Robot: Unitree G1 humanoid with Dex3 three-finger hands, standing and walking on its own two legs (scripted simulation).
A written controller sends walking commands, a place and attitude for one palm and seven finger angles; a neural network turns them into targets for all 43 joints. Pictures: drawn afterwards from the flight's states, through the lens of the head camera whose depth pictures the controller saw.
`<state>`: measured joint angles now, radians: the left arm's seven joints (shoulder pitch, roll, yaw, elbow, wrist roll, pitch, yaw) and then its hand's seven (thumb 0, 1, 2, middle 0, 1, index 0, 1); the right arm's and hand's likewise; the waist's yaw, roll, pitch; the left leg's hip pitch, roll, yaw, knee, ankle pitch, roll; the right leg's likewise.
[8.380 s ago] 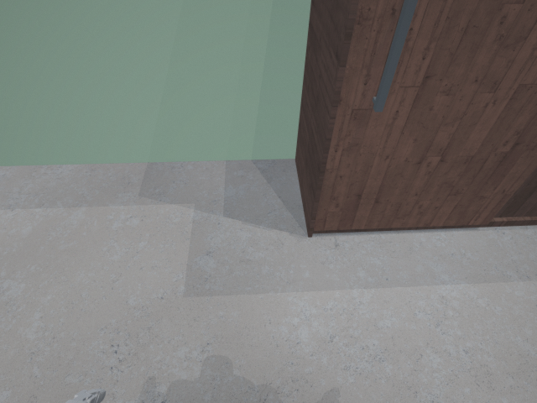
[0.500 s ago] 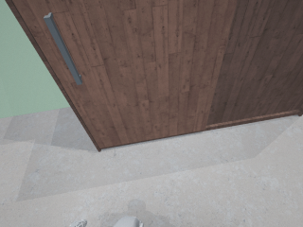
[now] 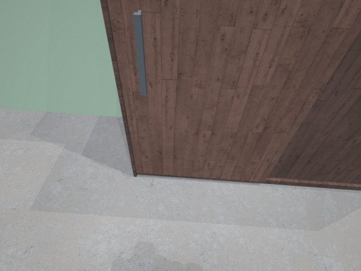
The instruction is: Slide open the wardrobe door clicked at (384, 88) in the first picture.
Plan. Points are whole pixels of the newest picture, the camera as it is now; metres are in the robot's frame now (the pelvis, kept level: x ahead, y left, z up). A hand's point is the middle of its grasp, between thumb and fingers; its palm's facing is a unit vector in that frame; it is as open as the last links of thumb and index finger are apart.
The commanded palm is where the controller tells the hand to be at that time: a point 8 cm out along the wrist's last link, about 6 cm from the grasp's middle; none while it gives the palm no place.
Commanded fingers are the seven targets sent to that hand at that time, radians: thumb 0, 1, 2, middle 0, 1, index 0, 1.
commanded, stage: take the last steps up to it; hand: left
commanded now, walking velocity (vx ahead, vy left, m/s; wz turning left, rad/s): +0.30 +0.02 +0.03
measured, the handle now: (142, 56) +0.78 +0.22 +0.09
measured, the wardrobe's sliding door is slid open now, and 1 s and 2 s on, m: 0.00 0.00 0.00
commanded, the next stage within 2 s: come to a stop and stand still in 0.70 s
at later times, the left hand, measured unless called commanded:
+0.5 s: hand out of the picture +0.15 +0.15 -0.17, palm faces +0.09 -0.97 -0.21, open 7.2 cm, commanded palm none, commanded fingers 0.00 0.90 0.90 -0.20 -0.30 -0.20 -0.30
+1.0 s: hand (114, 210) +0.31 +0.23 -0.18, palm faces +0.07 -0.98 -0.18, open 7.4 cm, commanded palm none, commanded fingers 0.00 0.90 0.90 -0.20 -0.30 -0.20 -0.30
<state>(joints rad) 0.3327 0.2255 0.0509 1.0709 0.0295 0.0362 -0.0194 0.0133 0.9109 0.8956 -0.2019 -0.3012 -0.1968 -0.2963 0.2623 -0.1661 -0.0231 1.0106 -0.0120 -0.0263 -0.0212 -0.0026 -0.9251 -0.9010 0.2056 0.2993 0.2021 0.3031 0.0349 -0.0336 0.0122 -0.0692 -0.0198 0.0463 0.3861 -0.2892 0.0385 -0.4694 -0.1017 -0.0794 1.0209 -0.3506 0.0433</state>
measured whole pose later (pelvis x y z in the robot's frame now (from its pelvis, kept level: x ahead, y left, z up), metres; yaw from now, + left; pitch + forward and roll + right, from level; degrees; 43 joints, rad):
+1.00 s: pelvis +0.28 +0.05 +0.00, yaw +1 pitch -1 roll +0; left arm 0.21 0.18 0.05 1.06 0.02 0.03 0.03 0.01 0.92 0.90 -0.20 -0.30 -0.20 -0.30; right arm 0.24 -0.13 -0.03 1.09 -0.01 -0.02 -0.04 -0.01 -0.94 -0.90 0.20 0.30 0.20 0.30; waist 0.00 -0.04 0.04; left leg -0.19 0.00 0.19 0.42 -0.21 0.08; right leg -0.41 -0.08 -0.05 0.83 -0.33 0.05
